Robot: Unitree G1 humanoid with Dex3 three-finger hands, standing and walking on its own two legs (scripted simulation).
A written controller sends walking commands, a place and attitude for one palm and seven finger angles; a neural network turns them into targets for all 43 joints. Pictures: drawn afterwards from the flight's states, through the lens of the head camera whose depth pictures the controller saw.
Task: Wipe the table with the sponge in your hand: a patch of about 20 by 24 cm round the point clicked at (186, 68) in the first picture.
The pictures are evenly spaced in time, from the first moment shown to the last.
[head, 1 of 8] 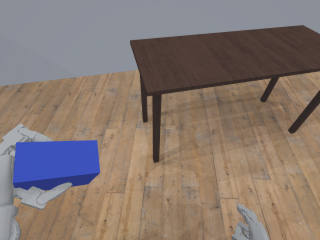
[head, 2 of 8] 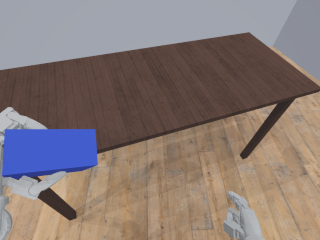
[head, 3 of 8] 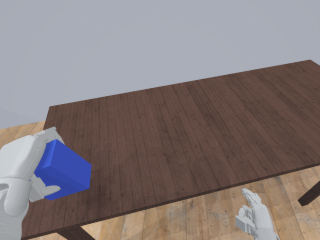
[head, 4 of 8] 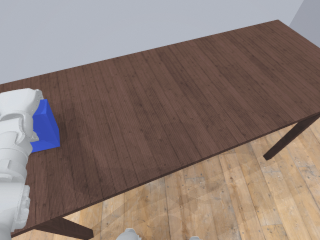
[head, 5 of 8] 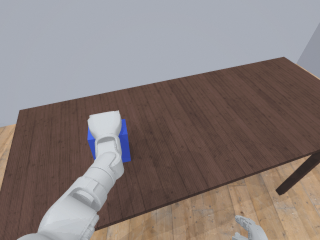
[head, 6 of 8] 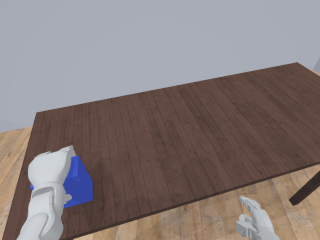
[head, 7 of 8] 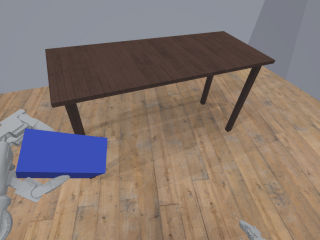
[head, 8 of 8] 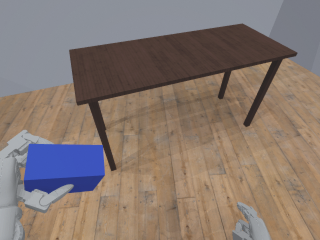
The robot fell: no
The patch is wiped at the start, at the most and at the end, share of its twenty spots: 0.00 1.00 1.00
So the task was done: yes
